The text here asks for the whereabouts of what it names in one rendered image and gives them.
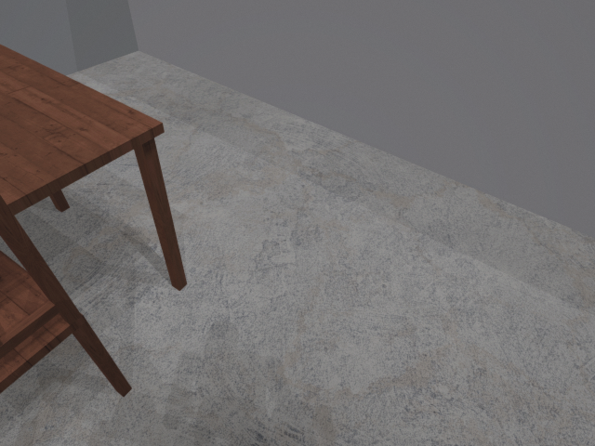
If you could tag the table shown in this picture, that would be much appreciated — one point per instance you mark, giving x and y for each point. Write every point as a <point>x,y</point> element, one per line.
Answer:
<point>55,130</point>

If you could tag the chair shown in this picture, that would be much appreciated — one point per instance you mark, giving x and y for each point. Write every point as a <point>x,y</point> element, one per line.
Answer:
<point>36,314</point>

